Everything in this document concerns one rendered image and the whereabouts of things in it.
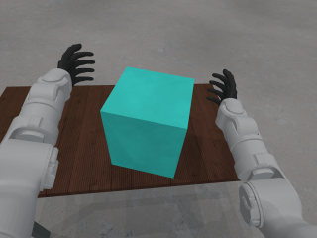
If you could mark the left robot hand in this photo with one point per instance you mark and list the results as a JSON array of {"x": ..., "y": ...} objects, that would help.
[{"x": 70, "y": 63}]

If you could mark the robot right forearm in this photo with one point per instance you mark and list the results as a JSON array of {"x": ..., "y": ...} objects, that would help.
[{"x": 251, "y": 157}]

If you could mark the table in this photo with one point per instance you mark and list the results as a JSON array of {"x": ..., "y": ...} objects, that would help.
[{"x": 84, "y": 163}]

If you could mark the left robot upper arm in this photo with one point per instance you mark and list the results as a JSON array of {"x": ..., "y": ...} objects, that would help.
[{"x": 26, "y": 168}]

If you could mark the carton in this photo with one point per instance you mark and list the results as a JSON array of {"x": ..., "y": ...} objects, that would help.
[{"x": 145, "y": 120}]

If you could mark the right robot upper arm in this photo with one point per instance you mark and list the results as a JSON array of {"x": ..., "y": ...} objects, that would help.
[{"x": 272, "y": 205}]

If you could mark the robot left forearm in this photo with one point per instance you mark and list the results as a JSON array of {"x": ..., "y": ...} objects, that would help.
[{"x": 42, "y": 109}]

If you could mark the right robot hand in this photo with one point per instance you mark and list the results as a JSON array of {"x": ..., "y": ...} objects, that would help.
[{"x": 228, "y": 88}]

